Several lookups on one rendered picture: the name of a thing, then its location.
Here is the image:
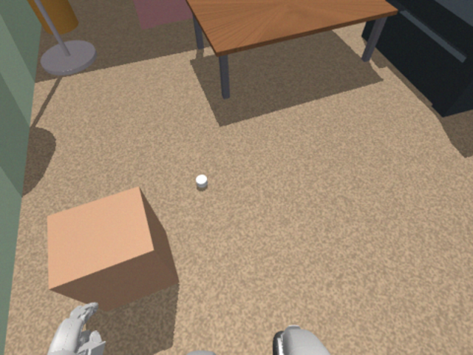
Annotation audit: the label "sofa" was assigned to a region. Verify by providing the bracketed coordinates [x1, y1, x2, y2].
[133, 0, 193, 30]

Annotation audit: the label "armchair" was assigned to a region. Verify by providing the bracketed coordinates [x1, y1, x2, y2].
[361, 0, 473, 118]

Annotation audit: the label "floor lamp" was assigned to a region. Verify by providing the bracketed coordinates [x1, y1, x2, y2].
[34, 0, 97, 75]

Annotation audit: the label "coffee table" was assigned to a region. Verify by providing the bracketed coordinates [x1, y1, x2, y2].
[186, 0, 398, 99]

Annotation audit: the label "left robot hand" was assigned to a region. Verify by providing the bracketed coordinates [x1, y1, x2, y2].
[47, 302, 106, 355]

